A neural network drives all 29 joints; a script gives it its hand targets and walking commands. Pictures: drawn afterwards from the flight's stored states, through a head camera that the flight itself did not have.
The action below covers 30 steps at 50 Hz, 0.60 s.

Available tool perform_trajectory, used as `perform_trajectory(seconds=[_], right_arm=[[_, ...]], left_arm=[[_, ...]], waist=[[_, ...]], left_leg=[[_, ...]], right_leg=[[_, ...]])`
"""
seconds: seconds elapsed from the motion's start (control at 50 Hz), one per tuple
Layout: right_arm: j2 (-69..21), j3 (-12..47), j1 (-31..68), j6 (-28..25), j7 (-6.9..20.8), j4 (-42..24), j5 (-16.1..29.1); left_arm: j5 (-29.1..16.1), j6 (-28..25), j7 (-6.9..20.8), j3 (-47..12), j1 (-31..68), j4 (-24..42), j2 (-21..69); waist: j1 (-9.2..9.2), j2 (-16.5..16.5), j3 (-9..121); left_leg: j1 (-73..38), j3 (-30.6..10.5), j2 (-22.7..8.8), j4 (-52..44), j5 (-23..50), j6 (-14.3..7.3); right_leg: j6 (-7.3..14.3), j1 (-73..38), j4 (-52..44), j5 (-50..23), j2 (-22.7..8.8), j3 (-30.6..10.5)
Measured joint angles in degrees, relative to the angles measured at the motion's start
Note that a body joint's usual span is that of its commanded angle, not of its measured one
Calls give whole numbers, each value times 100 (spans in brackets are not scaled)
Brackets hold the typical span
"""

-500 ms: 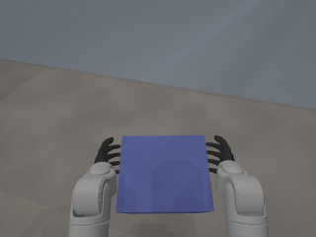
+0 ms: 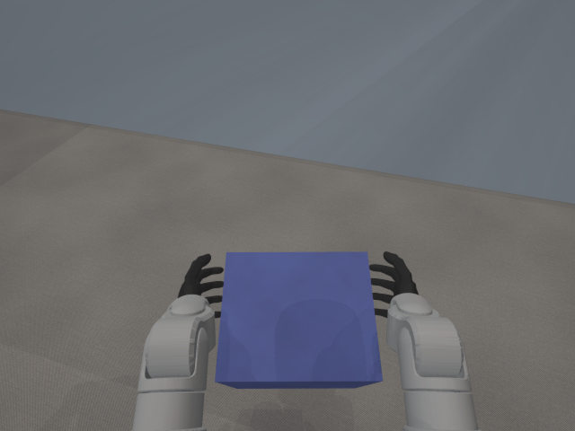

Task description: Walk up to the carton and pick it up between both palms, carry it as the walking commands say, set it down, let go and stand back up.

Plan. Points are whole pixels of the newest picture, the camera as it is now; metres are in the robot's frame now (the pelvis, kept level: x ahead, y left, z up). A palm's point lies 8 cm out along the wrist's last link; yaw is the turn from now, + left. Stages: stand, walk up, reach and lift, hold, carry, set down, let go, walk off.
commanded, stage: carry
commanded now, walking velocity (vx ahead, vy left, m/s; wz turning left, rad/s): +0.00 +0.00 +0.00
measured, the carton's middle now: (296, 326) +0.31 +0.00 -0.01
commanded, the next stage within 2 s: hold in 0.10 s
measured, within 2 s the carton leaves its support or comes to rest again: neither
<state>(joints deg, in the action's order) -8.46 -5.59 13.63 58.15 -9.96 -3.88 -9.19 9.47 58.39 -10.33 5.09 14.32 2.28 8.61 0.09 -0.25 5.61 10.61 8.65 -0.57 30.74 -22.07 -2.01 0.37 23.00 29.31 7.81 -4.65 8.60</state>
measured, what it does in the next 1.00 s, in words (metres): shifts its weight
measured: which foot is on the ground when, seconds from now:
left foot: down 0.00-1.00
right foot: down 0.00-1.00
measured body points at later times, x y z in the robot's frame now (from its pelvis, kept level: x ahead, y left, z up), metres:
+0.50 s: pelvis -0.02 -0.02 +0.01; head -0.08 -0.04 +0.45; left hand +0.29 +0.11 +0.06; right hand +0.28 -0.18 +0.06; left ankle -0.06 +0.09 -0.73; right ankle +0.08 -0.15 -0.73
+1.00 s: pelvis -0.04 -0.06 +0.00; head -0.01 -0.07 +0.45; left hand +0.29 +0.11 +0.00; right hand +0.31 -0.18 +0.00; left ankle -0.06 +0.09 -0.73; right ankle +0.08 -0.15 -0.73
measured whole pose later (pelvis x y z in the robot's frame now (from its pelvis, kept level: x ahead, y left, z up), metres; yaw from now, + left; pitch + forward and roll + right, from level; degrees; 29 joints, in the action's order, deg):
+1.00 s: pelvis -0.04 -0.06 +0.00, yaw +10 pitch +0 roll +0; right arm -11.7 -23.4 24.1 29.2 -5.2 26.9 -20.8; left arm 22.2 24.4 2.4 22.0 27.8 -37.8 9.5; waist 4.8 -2.1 -1.8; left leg 13.9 -10.1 1.6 29.9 -16.7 -0.6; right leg 0.0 20.7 24.2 3.7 1.4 -2.3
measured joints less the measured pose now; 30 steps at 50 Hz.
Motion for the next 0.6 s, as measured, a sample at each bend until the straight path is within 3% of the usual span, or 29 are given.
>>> perform_trajectory(seconds=[0.1,0.12,0.18,0.26,0.32,0.48,0.6], right_arm=[[6,-30,-30,-258,50,156,12],[-3,-89,18,-459,184,378,-123],[38,-86,-166,-1178,393,1010,-337],[124,68,-1013,-1550,391,737,-165],[122,-70,-1149,-1646,439,671,-113],[20,-824,-39,-1522,735,1608,-491],[-160,-1256,625,-1561,723,2247,-1009]], left_arm=[[-26,-264,59,57,-33,-155,-8],[116,-481,185,104,5,-383,1],[364,-1289,340,52,-180,-1129,-39],[90,-1713,283,-390,-880,-1094,-133],[5,-1864,365,-430,-885,-1235,-131],[541,-2001,721,398,313,-2575,68],[1034,-2045,945,1169,893,-3117,255]], waist=[[0,-6,-71],[4,-37,-271],[60,-153,-709],[293,-192,-641],[464,-154,-488],[536,-118,-411],[482,-240,-447]], left_leg=[[13,9,-11,13,-2,5],[-174,-29,-13,-48,17,-19],[-721,-442,101,-475,301,-18],[-857,-1136,284,-868,576,25],[-861,-1450,368,-896,570,3],[-1089,-1572,318,-558,438,114],[-1213,-1689,199,-665,513,203]], right_leg=[[9,14,4,-4,9,-7],[35,-191,-96,-45,68,-64],[-66,-789,-614,-266,296,-475],[-233,-1084,-1111,-540,355,-1133],[-258,-1186,-1153,-441,322,-1260],[-266,-1410,-756,-244,427,-1250],[-148,-1568,-863,-310,536,-1162]])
